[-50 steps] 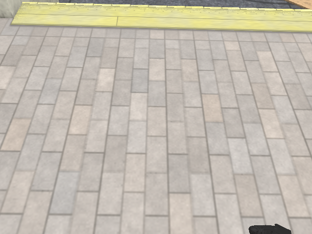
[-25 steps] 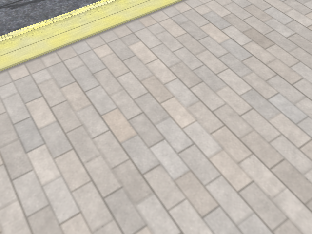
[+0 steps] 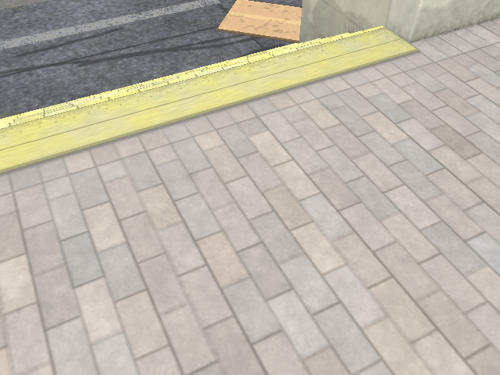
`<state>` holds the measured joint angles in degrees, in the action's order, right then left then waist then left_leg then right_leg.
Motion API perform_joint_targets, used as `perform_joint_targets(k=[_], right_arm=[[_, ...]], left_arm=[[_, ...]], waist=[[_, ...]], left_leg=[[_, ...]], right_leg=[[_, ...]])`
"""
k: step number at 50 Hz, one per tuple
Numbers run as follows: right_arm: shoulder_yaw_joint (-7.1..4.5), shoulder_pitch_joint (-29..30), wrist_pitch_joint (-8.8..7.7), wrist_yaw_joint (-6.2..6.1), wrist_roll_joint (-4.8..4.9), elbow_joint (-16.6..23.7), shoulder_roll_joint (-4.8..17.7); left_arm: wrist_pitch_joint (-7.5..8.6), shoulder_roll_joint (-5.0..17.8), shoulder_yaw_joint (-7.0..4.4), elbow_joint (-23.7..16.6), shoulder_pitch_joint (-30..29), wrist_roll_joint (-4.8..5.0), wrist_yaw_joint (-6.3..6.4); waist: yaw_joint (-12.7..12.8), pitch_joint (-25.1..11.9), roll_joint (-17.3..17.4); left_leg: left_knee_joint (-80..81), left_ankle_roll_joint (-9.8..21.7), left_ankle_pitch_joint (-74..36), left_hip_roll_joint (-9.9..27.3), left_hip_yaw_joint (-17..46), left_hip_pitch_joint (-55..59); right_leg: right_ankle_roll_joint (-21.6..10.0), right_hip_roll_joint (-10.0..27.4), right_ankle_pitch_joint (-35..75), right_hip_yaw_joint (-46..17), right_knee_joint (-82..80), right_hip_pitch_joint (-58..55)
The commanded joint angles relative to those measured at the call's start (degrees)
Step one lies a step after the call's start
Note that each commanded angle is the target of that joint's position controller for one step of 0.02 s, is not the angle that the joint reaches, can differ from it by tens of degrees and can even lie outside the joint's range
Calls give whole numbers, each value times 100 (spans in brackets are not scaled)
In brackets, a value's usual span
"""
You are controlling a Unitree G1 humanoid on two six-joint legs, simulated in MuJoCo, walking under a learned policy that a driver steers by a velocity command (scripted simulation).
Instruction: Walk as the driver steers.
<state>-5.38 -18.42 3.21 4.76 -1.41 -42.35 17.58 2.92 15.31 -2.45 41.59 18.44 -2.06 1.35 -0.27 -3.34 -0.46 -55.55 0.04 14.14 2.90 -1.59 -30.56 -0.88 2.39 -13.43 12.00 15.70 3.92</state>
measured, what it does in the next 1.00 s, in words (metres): walks ahead: left foot, then right foot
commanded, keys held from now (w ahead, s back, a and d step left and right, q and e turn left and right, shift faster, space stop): w+q+shift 0.36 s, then w+e+shift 0.46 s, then e+shift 0.18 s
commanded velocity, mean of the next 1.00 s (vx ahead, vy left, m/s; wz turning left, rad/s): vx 0.87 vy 0.00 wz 0.09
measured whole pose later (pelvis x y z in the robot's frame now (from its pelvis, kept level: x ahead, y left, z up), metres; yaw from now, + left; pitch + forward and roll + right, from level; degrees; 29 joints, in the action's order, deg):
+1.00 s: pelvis +0.72 +0.32 -0.01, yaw +4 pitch +1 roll +0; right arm 3.3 3.8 -4.2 0.7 -2.6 -32.1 13.5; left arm 2.8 15.7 -3.4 52.2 28.6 0.6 -0.7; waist 6.4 3.9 1.0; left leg -40.0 -1.6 -0.3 3.2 6.4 -41.0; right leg -9.0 -11.3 -17.9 -11.0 21.9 2.6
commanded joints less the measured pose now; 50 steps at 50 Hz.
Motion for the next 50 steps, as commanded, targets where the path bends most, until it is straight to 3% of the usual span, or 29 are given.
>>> perform_joint_targets(k=[1,8,9,10,11,12,13,14,15,16,17,18,21,26,28,31,33,34,35,36,37,38,39,41,43,45,46,48,50], right_arm=[[2,948,-108,110,17,731,269],[78,1660,-108,116,20,1017,428],[70,1397,-124,75,40,925,467],[24,613,-167,-9,70,661,518],[-114,-750,-234,-134,80,171,714],[-310,-1669,-254,-267,59,-98,1460],[-320,-1130,-255,-320,104,153,1891],[-282,-865,-269,-332,73,331,1743],[-255,-881,-303,-393,30,267,1644],[-217,-733,-348,-423,20,276,1448],[-149,-346,-400,-434,71,347,1266],[-91,-144,-470,-436,92,428,1136],[49,-281,-723,-400,115,264,741],[122,-935,-948,-371,180,-134,639],[165,-959,-1006,-414,123,-300,654],[101,-737,-978,-564,-33,-389,982],[16,-333,-811,-683,-254,-318,1168],[-20,62,-715,-715,-283,-234,1250],[31,478,-736,-687,-253,-140,1053],[280,-198,-882,-480,-30,215,-28],[407,-115,-1022,-486,-69,401,247],[406,304,-1099,-457,-109,425,522],[431,566,-1132,-437,-146,471,570],[524,793,-922,-425,-334,631,402],[602,904,-734,-428,-331,772,324],[685,1504,-761,-403,-234,1061,196],[730,1788,-773,-390,-199,1155,80],[768,2039,-747,-394,-108,1218,-50],[753,2142,-733,-451,-16,1248,-3]], left_arm=[[187,911,-297,-281,-185,-13,7],[102,1234,-418,-24,-36,-96,-90],[76,1295,-424,-11,-124,-91,-114],[40,1391,-443,-4,-272,-38,-135],[-8,1363,-416,-6,-310,1,-179],[11,837,-229,-304,-574,-34,-249],[157,427,-106,-875,-1129,-75,-327],[228,719,-98,-1083,-1702,-192,-324],[292,740,-72,-1006,-1479,-180,-327],[313,771,-61,-768,-1070,-201,-310],[260,782,-55,-673,-877,-251,-303],[159,753,-32,-627,-740,-266,-326],[-64,620,26,-548,-957,-159,-397],[12,299,193,-791,-2117,68,-486],[29,256,229,-782,-2209,143,-497],[14,618,119,-466,-1522,205,-445],[-50,1035,-62,98,273,221,-366],[-75,1189,-169,500,1491,219,-313],[-121,1427,-325,723,2330,201,-226],[-177,1729,-394,696,1491,74,-210],[-153,1460,-395,372,736,141,-269],[-117,1119,-344,359,538,149,-251],[-94,776,-271,486,549,148,-244],[40,696,-185,616,447,143,-174],[182,893,-203,597,423,188,-192],[221,1063,-261,603,484,197,-186],[192,1022,-277,645,568,247,-186],[93,1008,-330,766,983,311,-185],[-29,1022,-374,798,1166,291,-149]], waist=[[145,699,-561],[243,988,-493],[70,885,-466],[-379,540,-313],[-1052,-194,310],[-1369,-302,1677],[-941,-185,2450],[-1014,68,1358],[-762,148,910],[-432,300,343],[-158,411,195],[-3,438,416],[56,727,204],[-368,989,190],[-310,1038,378],[168,425,670],[1047,-431,835],[1656,-698,679],[2054,-709,88],[613,-625,-2225],[599,-925,-1190],[493,-374,-212],[276,144,573],[-138,708,642],[-311,1051,494],[-206,1149,401],[-60,1037,307],[325,530,-31],[527,254,-304]], left_leg=[[414,94,-122,368,143,-1203],[1118,738,496,285,-650,-584],[1226,862,659,55,-864,-54],[1377,974,715,-365,-1157,1018],[1582,1125,834,-863,-1115,2735],[2657,1433,2426,16,851,3947],[4209,1900,3665,858,4180,4342],[4477,1844,2783,1199,4394,4337],[4213,1824,1952,1263,4038,4108],[4128,1676,1608,1047,3404,3473],[4196,1527,1401,715,2916,2816],[4327,1556,1253,524,2722,2374],[4810,1432,135,194,1853,2067],[5220,919,-2777,146,755,2795],[5452,727,-3770,333,339,3141],[4735,400,-6931,579,-156,3988],[2607,249,-8621,731,-330,4140],[739,228,-8462,639,-440,3690],[-1971,251,-5824,-5,-505,2315],[-4259,-209,1121,-1281,59,-1110],[-4215,30,844,-959,966,-1698],[-3701,139,353,-557,1127,-1563],[-2963,214,124,-300,1007,-1199],[-2223,41,256,-20,884,-694],[-1351,-178,372,106,550,-435],[-58,-333,-301,-29,134,13],[615,-319,-900,-176,-13,308],[1587,-200,-1872,-593,-205,815],[2146,-144,-2124,-884,-145,1197]], right_leg=[[-668,1926,-2036,-1196,-1184,-264],[-455,1887,-1656,-137,-816,-356],[-416,1798,-604,121,-356,-255],[-368,1617,1194,494,796,36],[-272,1283,2863,846,2970,668],[58,767,1094,749,5283,2599],[329,-284,-1673,-563,6519,4809],[292,-10,-1332,-1335,6900,5483],[234,181,-939,-1378,6751,5410],[191,462,-550,-1432,6182,4923],[214,575,-327,-1426,5818,4406],[270,607,-185,-1423,5611,4056],[300,580,564,-1044,4768,3963],[-109,259,1850,-468,2729,3801],[-390,96,2131,-408,2096,3404],[-678,-653,1763,-290,1962,2345],[-827,-1094,1041,-221,2289,907],[-978,-997,754,-404,1968,-59],[-1279,-591,-167,-1221,1925,-1116],[-2458,885,-743,-4937,1207,-2598],[-2711,1216,-1622,-6530,-26,-2419],[-2475,1176,-1977,-6074,-283,-1600],[-2170,953,-1636,-5469,-437,-569],[-1868,358,-693,-4414,-513,832],[-1849,86,1452,-3784,-501,1672],[-1653,-219,3793,-3177,-363,2118],[-1328,-477,4382,-2872,-109,2120],[-716,-781,4832,-2723,371,1672],[-415,-876,4696,-2927,820,1269]])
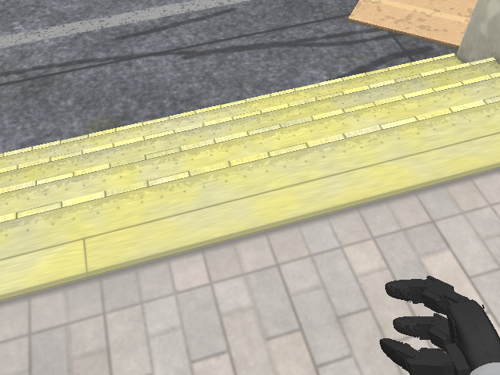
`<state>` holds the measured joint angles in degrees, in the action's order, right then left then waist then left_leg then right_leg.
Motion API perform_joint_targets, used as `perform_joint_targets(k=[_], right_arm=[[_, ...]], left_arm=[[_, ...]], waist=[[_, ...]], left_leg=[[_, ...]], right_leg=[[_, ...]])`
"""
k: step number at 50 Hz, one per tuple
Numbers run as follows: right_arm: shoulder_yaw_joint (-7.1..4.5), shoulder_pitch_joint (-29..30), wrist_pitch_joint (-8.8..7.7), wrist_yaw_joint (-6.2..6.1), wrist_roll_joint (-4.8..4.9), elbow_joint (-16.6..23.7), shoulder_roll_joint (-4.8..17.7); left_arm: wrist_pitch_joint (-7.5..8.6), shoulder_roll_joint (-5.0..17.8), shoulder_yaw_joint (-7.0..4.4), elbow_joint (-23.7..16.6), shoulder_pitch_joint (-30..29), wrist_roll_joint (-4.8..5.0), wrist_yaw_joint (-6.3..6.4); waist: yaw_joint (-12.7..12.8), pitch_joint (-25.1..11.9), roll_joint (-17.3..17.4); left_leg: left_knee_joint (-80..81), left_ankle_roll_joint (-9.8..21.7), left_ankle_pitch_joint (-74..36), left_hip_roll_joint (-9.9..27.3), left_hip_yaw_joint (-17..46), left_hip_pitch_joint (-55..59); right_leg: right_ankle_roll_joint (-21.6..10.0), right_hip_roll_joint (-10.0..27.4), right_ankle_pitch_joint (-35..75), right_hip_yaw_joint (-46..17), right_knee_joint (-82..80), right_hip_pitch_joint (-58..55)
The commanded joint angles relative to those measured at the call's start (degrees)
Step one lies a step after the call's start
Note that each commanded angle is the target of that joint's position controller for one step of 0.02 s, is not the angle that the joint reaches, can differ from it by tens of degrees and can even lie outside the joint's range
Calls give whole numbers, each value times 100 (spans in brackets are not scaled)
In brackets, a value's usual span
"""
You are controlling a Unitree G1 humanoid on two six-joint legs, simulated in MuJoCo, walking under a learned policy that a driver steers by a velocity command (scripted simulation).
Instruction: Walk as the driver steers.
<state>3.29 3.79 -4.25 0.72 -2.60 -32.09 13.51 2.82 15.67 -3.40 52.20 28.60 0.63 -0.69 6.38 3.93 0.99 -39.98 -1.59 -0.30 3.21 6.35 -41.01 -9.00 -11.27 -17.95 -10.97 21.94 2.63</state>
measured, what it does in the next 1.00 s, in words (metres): walks ahead, turning left: left foot, then right foot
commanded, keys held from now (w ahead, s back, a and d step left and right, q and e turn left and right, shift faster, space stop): e+shift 0.10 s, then q+shift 0.90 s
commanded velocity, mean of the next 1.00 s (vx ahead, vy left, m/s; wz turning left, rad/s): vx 0.11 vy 0.00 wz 0.37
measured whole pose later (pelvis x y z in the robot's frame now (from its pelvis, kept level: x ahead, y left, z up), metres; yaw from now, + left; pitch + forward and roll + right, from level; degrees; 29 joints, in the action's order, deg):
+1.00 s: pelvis +0.17 +0.08 +0.00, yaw +27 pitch +1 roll -1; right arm -4.6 -11.9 4.0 0.6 -0.2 -36.1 18.1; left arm -2.4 18.3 -3.7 39.1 11.7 -1.8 0.7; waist 0.5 3.8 -2.7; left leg -30.2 3.9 15.0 -4.6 3.3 -16.0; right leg 3.7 3.8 -24.1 0.3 62.4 30.0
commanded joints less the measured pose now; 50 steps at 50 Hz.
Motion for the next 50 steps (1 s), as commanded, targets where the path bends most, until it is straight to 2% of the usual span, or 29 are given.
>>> perform_joint_targets(k=[1,3,4,5,6,7,8,9,10,11,13,16,21,22,23,24,25,26,27,29,35,38,41,42,43,44,45,47,50], right_arm=[[-145,-179,-9,-109,98,213,503],[-299,-988,-96,-248,100,-20,906],[-400,-1980,-184,-297,63,-324,1144],[-460,-2563,-213,-316,-16,-476,1400],[-455,-2810,-153,-195,-80,-345,1259],[-579,-2351,-121,-178,83,-316,1222],[-523,-1705,-116,-212,141,-148,799],[-389,-1514,-83,-221,111,-238,385],[-365,-1674,-70,-227,104,-456,349],[-367,-1928,-78,-206,127,-707,369],[-409,-1865,-65,-133,115,-984,541],[-619,-1807,93,-53,70,-972,968],[-858,-1635,540,1,143,-764,1127],[-859,-1757,576,-20,181,-748,1015],[-793,-2039,553,-22,240,-668,623],[-809,-2159,546,-85,242,-605,561],[-947,-2159,569,-97,72,-706,1049],[-1005,-2391,611,-64,93,-840,1037],[-1008,-2634,678,-50,83,-962,956],[-1021,-2730,783,14,105,-988,905],[-865,-1718,892,250,207,-400,584],[-860,-1508,899,282,255,-192,636],[-897,-1580,868,264,231,-96,690],[-931,-1880,805,202,166,-203,788],[-1086,-2228,716,109,76,-259,1450],[-1311,-2476,687,81,165,-189,2334],[-1285,-2731,688,51,230,-228,1977],[-1113,-1876,764,-61,197,-146,1543],[-1026,-1453,777,-71,257,-25,1340]], left_arm=[[-58,994,-303,-298,99,1,88],[-46,1137,-382,-520,-407,-51,150],[-8,1071,-372,-678,-725,-7,143],[-30,384,-229,-867,-456,70,174],[-70,407,-182,-940,525,172,284],[-124,725,-188,-880,668,23,285],[-196,788,-170,-841,213,-143,235],[-249,667,-148,-892,-352,-217,147],[-295,543,-113,-955,-655,-243,62],[-364,395,-56,-951,-763,-264,8],[-475,113,67,-971,-640,-272,1],[-532,182,154,-1087,-958,-195,109],[-531,402,198,-1318,-1384,-171,218],[-468,583,158,-1325,-1284,-216,269],[-420,989,80,-1411,-1190,-302,343],[-443,1413,-30,-1572,-1734,-303,387],[-419,1000,55,-1586,-1965,-290,406],[-369,583,167,-1654,-2336,-254,408],[-329,402,207,-1702,-2556,-222,393],[-275,309,213,-1783,-2601,-211,407],[-268,581,4,-1582,-1816,-258,341],[-259,810,-119,-1543,-1728,-269,222],[-268,950,-217,-1517,-1704,-140,128],[-284,930,-241,-1455,-1563,-113,100],[-318,738,-206,-1544,-1370,-134,68],[-401,350,-54,-2132,-1960,-208,103],[-471,588,-76,-2077,-2280,-299,153],[-425,582,-79,-1889,-2083,-158,151],[-448,739,-123,-1692,-1746,-289,135]], waist=[[-189,-545,-527],[-712,-882,-569],[-1215,-1282,-448],[-1104,-1953,512],[-703,-2981,789],[-708,-3462,999],[-649,-2913,635],[-631,-2110,360],[-667,-1630,286],[-655,-1287,239],[-304,-1208,508],[-322,-1325,888],[-202,-761,737],[-175,-626,484],[-286,-731,-560],[-402,-531,-1583],[-604,-296,-820],[-905,-253,-622],[-1063,-256,-549],[-1061,-438,-743],[-541,-612,-989],[-463,-713,-1199],[-643,-769,-1079],[-831,-859,-631],[-936,-839,758],[-1054,-759,1964],[-1327,-922,813],[-834,-457,516],[-627,-680,543]], left_leg=[[934,30,-666,-1014,-789,2539],[1634,102,-1055,-880,-354,3485],[1881,256,-1895,-279,43,4444],[1042,556,-4681,1379,1001,5767],[138,1210,-7074,2856,2215,6500],[541,1986,-5662,2833,2904,6299],[1163,2026,-3620,2236,2591,5301],[1530,1768,-2766,1587,1916,4445],[1708,1643,-2811,1276,1489,3849],[1805,1497,-3187,1046,1128,3284],[1818,1281,-3745,620,650,2769],[1867,1294,-3491,399,867,2592],[2162,919,1102,138,1749,1230],[2003,635,2033,-75,1736,743],[927,307,3290,-484,1146,325],[-744,155,3354,-1314,-229,58],[-1667,90,3078,-698,-143,553],[-2133,81,2825,-681,-261,779],[-2565,7,2610,-621,-356,839],[-3026,-124,2381,-519,-561,699],[-1329,-189,2408,-209,-804,975],[-427,5,2542,-339,-1179,1728],[758,215,2041,-461,-1330,2445],[1487,318,1330,-490,-1060,3120],[2184,605,292,583,667,4021],[2030,1660,-2172,1882,2754,4085],[1855,1913,-2192,1707,2233,4344],[1927,1541,-1128,915,1372,3661],[1890,1344,-1236,435,1130,3326]], right_leg=[[515,450,5018,-822,546,1285],[733,385,4419,-1133,1882,1194],[823,246,3330,-881,3181,1463],[856,-121,-1897,-79,4933,2430],[881,44,-2796,188,6089,2896],[907,322,-1889,207,6853,3156],[960,533,-1135,349,6568,3305],[1034,610,-953,411,6080,3256],[1053,626,-1001,337,5587,3093],[1022,654,-990,262,4924,2695],[1033,712,-897,701,3632,1995],[1048,620,-551,1003,2639,1507],[800,595,-37,954,977,461],[654,918,-129,656,331,4],[340,2386,-858,-596,-495,-323],[-195,3571,-1104,-1878,-1278,588],[-415,3423,-70,-1343,-1077,1203],[-368,3019,817,-742,-887,1337],[-279,2719,1636,-150,-754,1274],[-278,2489,2764,573,-505,838],[-244,2771,3008,1168,-129,57],[-92,2892,3066,1480,156,248],[282,2979,2759,1810,883,489],[631,2836,2063,2079,1542,955],[1059,2329,13,2447,3028,2312],[1378,1306,-2214,1862,3901,3810],[1361,1516,-2024,1099,4539,3943],[1278,1624,-860,852,4327,3780],[1291,1409,-254,921,4258,3307]])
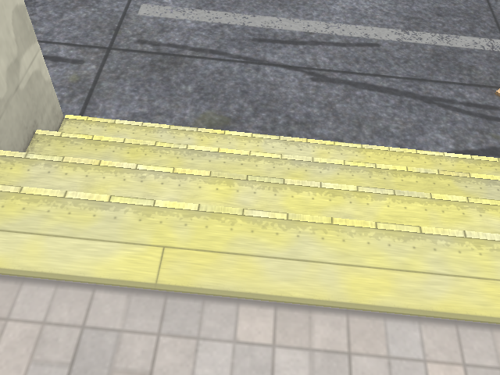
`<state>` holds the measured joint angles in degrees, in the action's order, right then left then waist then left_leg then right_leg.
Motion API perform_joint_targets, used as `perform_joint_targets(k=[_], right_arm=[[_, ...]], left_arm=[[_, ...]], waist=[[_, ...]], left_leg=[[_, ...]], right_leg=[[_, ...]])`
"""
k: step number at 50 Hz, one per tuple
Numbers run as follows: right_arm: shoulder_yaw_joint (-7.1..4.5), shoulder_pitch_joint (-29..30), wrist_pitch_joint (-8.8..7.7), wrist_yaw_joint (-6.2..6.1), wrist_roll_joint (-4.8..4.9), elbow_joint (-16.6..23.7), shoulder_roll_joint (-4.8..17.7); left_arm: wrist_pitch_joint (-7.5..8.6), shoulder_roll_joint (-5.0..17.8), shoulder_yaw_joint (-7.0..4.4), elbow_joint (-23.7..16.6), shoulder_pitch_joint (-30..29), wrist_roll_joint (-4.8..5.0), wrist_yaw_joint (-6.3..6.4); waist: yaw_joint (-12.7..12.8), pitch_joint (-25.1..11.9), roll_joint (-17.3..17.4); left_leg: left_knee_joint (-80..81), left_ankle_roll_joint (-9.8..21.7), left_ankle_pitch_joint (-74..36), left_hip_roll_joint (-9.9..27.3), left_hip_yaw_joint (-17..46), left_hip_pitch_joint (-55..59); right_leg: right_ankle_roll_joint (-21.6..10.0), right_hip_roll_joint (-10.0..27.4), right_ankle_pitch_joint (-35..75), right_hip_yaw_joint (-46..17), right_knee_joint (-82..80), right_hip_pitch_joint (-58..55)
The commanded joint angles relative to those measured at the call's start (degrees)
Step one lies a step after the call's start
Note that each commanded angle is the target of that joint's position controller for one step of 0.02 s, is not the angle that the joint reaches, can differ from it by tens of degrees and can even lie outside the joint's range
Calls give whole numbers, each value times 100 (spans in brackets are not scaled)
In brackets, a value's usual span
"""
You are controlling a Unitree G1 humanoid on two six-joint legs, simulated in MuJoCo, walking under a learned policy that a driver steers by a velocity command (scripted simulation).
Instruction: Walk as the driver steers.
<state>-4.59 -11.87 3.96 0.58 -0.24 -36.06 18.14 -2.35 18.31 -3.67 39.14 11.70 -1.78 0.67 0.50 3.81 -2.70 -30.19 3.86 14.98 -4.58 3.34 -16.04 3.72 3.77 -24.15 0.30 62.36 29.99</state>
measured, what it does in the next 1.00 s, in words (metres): steps on the spot, turning right: right foot, then left foot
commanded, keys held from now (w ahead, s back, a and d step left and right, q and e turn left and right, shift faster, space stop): q+shift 0.04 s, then e+shift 0.94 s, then shift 0.02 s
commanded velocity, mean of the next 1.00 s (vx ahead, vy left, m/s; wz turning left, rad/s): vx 0.00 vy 0.00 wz -0.46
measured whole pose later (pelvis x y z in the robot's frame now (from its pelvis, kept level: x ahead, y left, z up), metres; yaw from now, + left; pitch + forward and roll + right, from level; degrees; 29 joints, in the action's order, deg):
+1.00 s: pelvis +0.02 +0.02 +0.01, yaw -35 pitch +0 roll +0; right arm -1.4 -11.9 0.5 -1.8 -2.0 -38.3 15.7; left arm -5.7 18.8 -5.0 39.0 9.5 -0.4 -4.3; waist -0.6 4.6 -1.7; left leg -24.5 1.8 14.6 2.2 -8.9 -10.3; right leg 3.2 0.6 -23.9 0.2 55.1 25.8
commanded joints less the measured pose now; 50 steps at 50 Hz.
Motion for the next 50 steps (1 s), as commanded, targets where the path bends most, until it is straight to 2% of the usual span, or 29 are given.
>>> perform_joint_targets(k=[1,2,4,7,10,12,14,15,16,17,18,19,20,21,23,26,29,31,33,34,35,36,37,38,39,40,42,46,50], right_arm=[[-255,31,-58,-36,18,339,921],[-276,-51,-71,-26,10,303,972],[-221,-103,-99,-49,-30,261,868],[-69,-194,-151,-80,-94,124,583],[150,-35,-219,-100,-176,-15,236],[98,-23,-223,-138,-197,-127,548],[40,49,-188,-211,-98,-190,761],[27,-39,-193,-251,-70,-229,776],[45,-85,-203,-279,-85,-135,642],[80,15,-195,-283,-84,63,469],[114,216,-187,-317,-126,108,445],[103,246,-193,-290,-122,69,455],[105,296,-190,-254,-98,10,386],[101,336,-182,-222,-81,22,366],[138,347,-172,-173,-103,0,273],[191,555,-186,-163,-66,92,171],[198,560,-256,-210,-36,129,255],[183,361,-313,-254,-10,87,339],[165,-57,-377,-327,-1,-25,377],[123,-294,-419,-389,-25,-96,512],[27,-256,-430,-450,-77,-34,1020],[-27,326,-395,-411,-139,187,1409],[56,378,-370,-369,-196,162,1020],[159,508,-370,-350,-166,191,654],[204,614,-373,-334,-151,211,512],[211,646,-381,-351,-145,226,500],[201,393,-385,-350,-163,205,495],[78,-269,-382,-315,-173,28,671],[-5,-290,-402,-204,-184,-21,775]], left_arm=[[53,440,-80,-370,-37,-30,-11],[41,400,-60,-389,-81,-8,-10],[16,376,-33,-259,83,46,3],[1,282,24,-171,63,71,20],[-31,108,111,-21,103,126,-26],[-43,285,57,-27,76,172,-49],[24,308,45,-14,245,162,-77],[90,365,44,-46,240,123,-77],[166,702,-19,-73,358,46,-70],[186,1283,-211,-66,406,153,-95],[186,1186,-237,75,937,130,-142],[173,1031,-242,118,918,150,-146],[122,885,-239,65,574,160,-120],[75,784,-232,-6,297,172,-89],[13,685,-254,-83,173,175,-83],[-41,812,-367,-58,473,166,-109],[-69,942,-454,-114,417,113,-141],[-73,980,-483,-181,208,100,-173],[-75,957,-482,-260,-131,131,-188],[-59,852,-447,-303,-236,175,-170],[-28,461,-353,-327,109,195,-149],[-15,459,-368,-333,246,122,-100],[-26,959,-469,-268,93,-38,-100],[-46,934,-490,-185,148,-28,-159],[-95,810,-459,-99,303,-16,-225],[-142,747,-434,-57,416,12,-305],[-186,680,-363,-113,269,96,-400],[-234,515,-241,-424,-411,129,-474],[-259,339,-151,-626,-649,170,-521]], waist=[[-52,-718,798],[-87,-708,760],[-138,-792,881],[-236,-812,991],[-218,-722,946],[-190,-479,981],[2,-351,776],[23,-324,553],[-60,-414,-171],[-147,-271,-964],[195,-459,-1144],[121,-389,-652],[-7,-297,-359],[-99,-251,-356],[-69,-479,-395],[152,-653,-410],[206,-755,-554],[114,-788,-648],[-162,-753,-658],[-298,-720,-483],[-86,-831,579],[15,-562,1591],[61,-343,972],[167,-301,758],[239,-265,760],[263,-351,941],[82,-383,1038],[-321,-424,1137],[-335,-535,1253]], left_leg=[[900,798,-2662,1175,1504,822],[901,807,-2463,1146,1628,840],[915,841,-2466,1225,1582,1037],[946,831,-2605,1318,1453,906],[1066,722,-2216,1345,1204,380],[908,731,-2113,1456,1214,279],[522,611,-2210,1482,1132,298],[277,414,-1848,1347,1051,263],[-549,157,-1129,863,662,37],[-1376,-217,676,-216,-208,-827],[-2327,-292,2097,-288,-65,-1277],[-2890,-331,1890,-128,169,-1381],[-2998,-386,1488,27,241,-1367],[-2850,-442,1161,117,235,-1363],[-2457,-585,895,57,62,-1275],[-1786,-667,905,-12,61,-1268],[-1169,-588,867,-104,140,-918],[-671,-503,806,-191,160,-449],[391,-411,383,-210,157,434],[1188,-333,100,80,313,1066],[1883,-47,946,1400,1545,1605],[2235,499,1269,2575,3010,1121],[1974,721,309,2585,2469,664],[1734,687,-492,2238,1817,501],[1581,596,-1118,1910,1184,498],[1445,563,-1524,1722,773,674],[1270,587,-2278,1646,276,1015],[1100,744,-2891,2002,20,1740],[875,671,-3182,2120,-496,1449]], right_leg=[[20,-141,401,-224,78,529],[21,-186,413,-252,-129,548],[-9,-205,470,-161,-478,525],[-148,-160,482,-94,-1006,-18],[-328,-200,450,-29,-1948,-1136],[-458,-418,316,55,-2298,-1389],[-613,-537,711,79,-3153,-1657],[-710,-423,1261,-292,-3696,-1810],[-919,295,2186,-1468,-4107,-1997],[-1692,1271,4029,-2893,-4181,-2181],[-2260,1705,4222,-3728,-4526,-2328],[-2251,1423,3600,-3386,-4519,-2292],[-2006,1011,3010,-2894,-4474,-2069],[-1749,674,2670,-2579,-4473,-1956],[-1542,242,2541,-2292,-4389,-2088],[-1586,217,2151,-2643,-4310,-2309],[-1520,182,1932,-3083,-4268,-2184],[-1365,89,1972,-3297,-4234,-1930],[-1031,-160,1565,-3342,-4133,-1381],[-727,-451,858,-3162,-3945,-880],[-389,-1012,-501,-2387,-2951,-270],[-221,-1692,-871,-1036,-1513,451],[-192,-991,-541,-907,-664,321],[-221,-916,-258,-822,-228,153],[-207,-850,-27,-727,189,124],[-175,-795,141,-593,534,192],[-56,-658,209,-326,480,375],[38,-393,86,-63,-237,605],[-125,-318,-144,205,-1234,-219]])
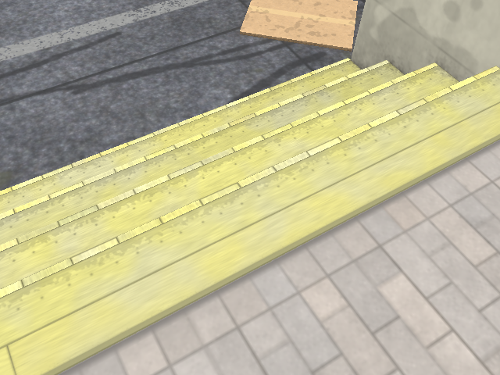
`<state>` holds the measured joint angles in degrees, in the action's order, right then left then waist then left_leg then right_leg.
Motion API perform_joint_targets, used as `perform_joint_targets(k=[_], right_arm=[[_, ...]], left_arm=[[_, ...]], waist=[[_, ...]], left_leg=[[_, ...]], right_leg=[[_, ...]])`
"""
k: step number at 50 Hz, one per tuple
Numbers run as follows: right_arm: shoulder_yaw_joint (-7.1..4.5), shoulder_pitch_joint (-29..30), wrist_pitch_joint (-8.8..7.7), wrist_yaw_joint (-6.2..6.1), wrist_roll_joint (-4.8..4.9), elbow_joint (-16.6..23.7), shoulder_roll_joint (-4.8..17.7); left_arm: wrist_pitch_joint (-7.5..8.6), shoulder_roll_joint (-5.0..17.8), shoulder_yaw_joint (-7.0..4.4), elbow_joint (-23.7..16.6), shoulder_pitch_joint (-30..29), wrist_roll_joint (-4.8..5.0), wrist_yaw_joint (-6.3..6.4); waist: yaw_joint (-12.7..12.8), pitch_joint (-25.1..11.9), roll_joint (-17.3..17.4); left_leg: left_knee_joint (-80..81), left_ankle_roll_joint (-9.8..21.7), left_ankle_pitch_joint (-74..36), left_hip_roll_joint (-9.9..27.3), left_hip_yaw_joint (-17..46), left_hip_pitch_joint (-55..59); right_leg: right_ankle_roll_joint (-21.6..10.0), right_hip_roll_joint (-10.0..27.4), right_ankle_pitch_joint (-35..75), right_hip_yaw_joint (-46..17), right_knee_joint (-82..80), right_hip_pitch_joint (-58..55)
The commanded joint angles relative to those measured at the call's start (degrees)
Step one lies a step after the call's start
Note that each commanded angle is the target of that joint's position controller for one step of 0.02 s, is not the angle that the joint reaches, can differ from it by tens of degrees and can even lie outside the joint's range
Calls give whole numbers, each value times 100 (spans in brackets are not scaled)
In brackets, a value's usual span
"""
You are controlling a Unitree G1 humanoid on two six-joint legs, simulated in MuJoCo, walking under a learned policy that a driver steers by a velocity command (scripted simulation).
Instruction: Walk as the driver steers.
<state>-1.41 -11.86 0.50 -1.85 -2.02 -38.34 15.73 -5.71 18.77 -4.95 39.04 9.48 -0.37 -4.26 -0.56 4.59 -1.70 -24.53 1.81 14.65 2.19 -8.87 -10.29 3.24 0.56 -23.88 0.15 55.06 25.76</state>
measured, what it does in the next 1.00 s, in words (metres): walks ahead, turning left: right foot, then left foot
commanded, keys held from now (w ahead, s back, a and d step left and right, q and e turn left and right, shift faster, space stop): q+shift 0.16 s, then w+q+shift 0.74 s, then w+e+shift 0.10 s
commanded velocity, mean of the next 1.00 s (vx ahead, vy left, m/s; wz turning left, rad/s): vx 0.61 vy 0.00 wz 0.51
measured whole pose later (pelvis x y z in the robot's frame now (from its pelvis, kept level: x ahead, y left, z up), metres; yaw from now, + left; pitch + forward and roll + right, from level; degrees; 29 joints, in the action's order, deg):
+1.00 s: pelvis +0.38 +0.20 -0.01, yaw +36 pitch +0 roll +1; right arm -3.7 -23.9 -2.8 0.3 -0.3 -47.3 16.4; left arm 3.0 14.1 -0.1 38.8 7.4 -3.2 -1.3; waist -1.3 1.8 -1.3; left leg -25.1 9.7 16.6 -11.5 1.3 -8.1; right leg 1.7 10.7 -11.9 -3.2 67.2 39.9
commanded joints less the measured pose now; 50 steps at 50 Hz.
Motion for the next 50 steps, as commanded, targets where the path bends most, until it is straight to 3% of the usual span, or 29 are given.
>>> perform_joint_targets(k=[1,3,5,6,7,8,9,10,11,12,15,17,23,28,31,33,35,36,37,38,39,40,41,42,43,45,46,47,50], right_arm=[[-338,-322,-68,76,3,154,1050],[-350,-386,-63,137,41,27,1103],[-280,-189,3,182,187,-51,978],[-150,-387,1,221,230,-93,605],[112,-726,4,323,202,108,-225],[-10,-480,146,268,181,-87,240],[-128,-393,177,286,189,-29,606],[-253,-259,176,329,105,-77,899],[-352,-279,187,390,78,-144,1065],[-406,-365,201,456,57,-235,1096],[-402,-401,128,559,95,-360,734],[-403,-256,101,594,100,-331,590],[-416,172,132,688,38,-169,443],[-343,760,132,760,24,69,422],[-242,1316,90,818,39,279,350],[-162,1531,66,798,57,410,247],[-170,1102,68,684,131,340,286],[-237,496,48,625,178,191,422],[-364,-386,2,557,210,-11,665],[-557,-1611,-70,450,174,-427,986],[-754,-1524,-22,307,118,-615,1569],[-857,-1298,44,318,110,-404,2116],[-825,-1387,55,323,106,-354,1974],[-791,-1426,9,248,85,-504,1831],[-721,-1241,-74,199,57,-509,1553],[-549,-714,-225,141,126,-360,1114],[-454,-637,-310,147,152,-343,852],[-403,-704,-404,155,159,-358,775],[-357,-1242,-603,226,215,-545,728]], left_arm=[[92,241,6,-622,-394,39,-1],[126,185,42,-555,-225,52,96],[221,63,107,-309,284,-65,222],[309,228,120,-198,501,-208,299],[415,565,172,-327,352,-227,368],[455,382,192,-233,386,-99,473],[437,627,101,-129,409,-117,482],[406,698,69,-48,482,-145,487],[403,667,105,-48,346,-152,511],[445,596,134,-46,281,-121,543],[714,409,151,30,382,-131,540],[861,358,123,108,506,-138,533],[1069,366,57,404,903,-154,549],[1180,376,27,684,1127,-207,549],[1196,400,20,880,1362,-243,556],[1159,467,17,1005,1467,-235,552],[1063,706,-6,1017,1381,-200,567],[970,917,-49,997,1317,-209,569],[873,1150,-115,927,1200,-187,536],[831,1204,-122,817,1061,-125,464],[874,431,67,670,1258,-140,352],[1039,145,146,33,816,-128,326],[1173,423,146,-322,-121,-175,361],[1267,328,199,-340,-56,-118,386],[1287,272,241,-210,137,-167,416],[1094,207,278,-119,454,-340,405],[955,173,292,-15,593,-346,364],[858,87,326,-14,651,-345,326],[780,34,401,-254,-287,-236,262]], waist=[[-215,-678,1218],[-170,-768,1360],[223,-791,1066],[242,-1091,417],[-9,-1384,-1212],[373,-1353,-781],[343,-1050,-999],[451,-682,-920],[364,-349,-1030],[307,-66,-1110],[201,57,-635],[202,63,-501],[157,211,-227],[144,573,-158],[295,809,-63],[283,828,-38],[-57,292,-212],[-411,-129,-335],[-849,-651,-430],[-1371,-1283,-171],[-890,-1186,972],[-607,-1710,1487],[-821,-1547,388],[-599,-1062,255],[-299,-698,-116],[163,-489,-98],[275,-447,-156],[335,-372,-28],[-23,270,117]], left_leg=[[195,853,-3329,1378,670,663],[-53,848,-3539,1323,758,563],[-544,564,-3191,1098,651,123],[-884,203,-2076,897,528,-628],[-1432,-231,1487,317,250,-1595],[-1790,-245,1984,223,898,-879],[-2458,-165,1955,-41,865,-1426],[-2908,-75,1613,-24,1005,-1969],[-3062,-27,1222,-28,1069,-2281],[-3243,-31,855,-36,1062,-2503],[-3819,-41,70,40,1071,-3155],[-4042,-89,-203,148,1047,-3528],[-4302,-207,-750,361,1118,-4383],[-3830,107,-1062,548,844,-4643],[-3107,425,-968,597,410,-4407],[-2555,702,-657,456,42,-3999],[-2295,1012,-150,-94,-448,-2772],[-2325,1120,239,-402,-534,-2018],[-2261,1221,667,-709,-501,-878],[-1691,1335,609,-979,-113,971],[-929,1585,1840,-108,1751,2291],[428,2292,2678,1003,5069,3047],[934,2038,2036,1140,5361,2886],[1030,1954,1524,1175,4997,2278],[974,1760,1051,948,4409,1510],[1017,1653,631,431,3548,265],[1089,1571,676,229,3160,-2],[1222,1590,571,221,3022,-332],[1712,1282,-810,16,2347,-485]], right_leg=[[-151,-127,-303,281,-831,-203],[-302,-374,-296,346,-1516,-671],[-460,-413,1146,275,-3483,-1702],[-532,284,1989,-472,-4063,-2908],[-1013,2220,4483,-2127,-3786,-3615],[-1630,2187,4724,-1526,-3537,-2499],[-1681,1916,2931,-1419,-3830,-2722],[-1475,1725,471,-1373,-4292,-2619],[-1200,1562,-941,-1345,-4672,-2497],[-1050,1477,-1348,-1251,-4924,-2411],[-882,1511,-937,-824,-5078,-2719],[-905,1577,-749,-536,-5124,-2823],[-1070,1857,-450,83,-5155,-2844],[-949,1839,-124,855,-5285,-2929],[-903,1763,603,1427,-5331,-3157],[-868,1698,2293,1854,-5022,-3406],[-802,1691,6120,2158,-4025,-3555],[-814,1781,7538,2170,-3091,-3573],[-861,1878,8051,2070,-1810,-3214],[-776,1771,7146,1917,18,-2203],[-465,900,2165,1720,2044,-15],[-131,-159,-363,690,3741,1811],[-163,125,317,-274,3679,2315],[-231,339,522,-278,3419,2312],[-272,611,650,-309,2950,2029],[-164,825,646,-390,2412,1369],[-148,932,686,-352,2166,1257],[-115,981,817,-247,1845,1217],[-182,996,1882,173,535,1605]])
Velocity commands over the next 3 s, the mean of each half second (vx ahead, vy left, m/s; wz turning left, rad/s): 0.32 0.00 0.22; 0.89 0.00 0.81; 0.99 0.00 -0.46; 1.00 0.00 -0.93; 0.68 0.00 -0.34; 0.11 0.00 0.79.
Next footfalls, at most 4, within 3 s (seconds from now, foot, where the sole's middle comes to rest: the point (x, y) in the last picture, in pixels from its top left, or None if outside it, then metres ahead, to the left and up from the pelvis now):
0.12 right None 0.04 -0.13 -0.78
0.76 left None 0.36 0.21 -0.78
1.22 right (125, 267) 0.74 0.36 -0.78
1.66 left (38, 255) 0.88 0.70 -0.95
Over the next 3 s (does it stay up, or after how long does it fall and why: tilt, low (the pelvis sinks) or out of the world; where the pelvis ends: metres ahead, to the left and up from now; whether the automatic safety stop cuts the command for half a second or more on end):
stays up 1.66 0.55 -0.55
